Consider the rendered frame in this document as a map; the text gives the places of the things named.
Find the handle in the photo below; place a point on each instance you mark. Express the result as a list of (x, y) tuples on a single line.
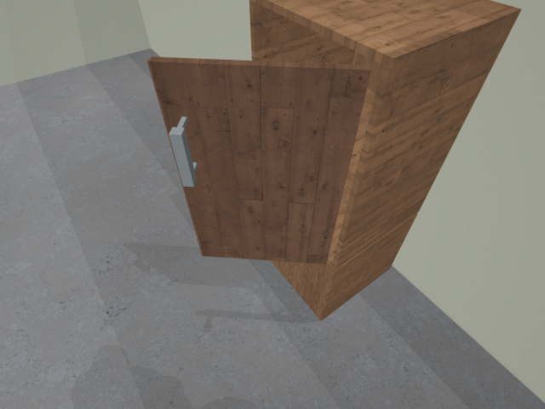
[(186, 166)]

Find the cupboard door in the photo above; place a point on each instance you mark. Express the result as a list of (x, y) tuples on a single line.
[(273, 142)]

